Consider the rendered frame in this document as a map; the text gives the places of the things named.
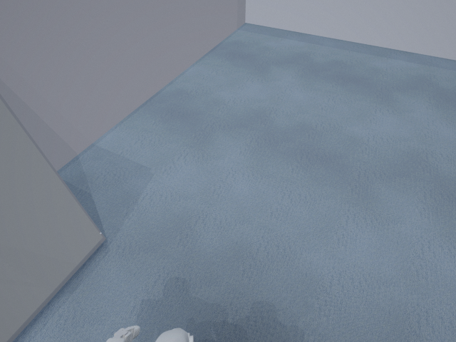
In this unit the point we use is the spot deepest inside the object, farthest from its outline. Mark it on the fridge door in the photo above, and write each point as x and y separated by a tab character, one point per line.
44	233

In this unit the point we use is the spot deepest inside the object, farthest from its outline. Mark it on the left robot hand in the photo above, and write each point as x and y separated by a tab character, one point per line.
125	334

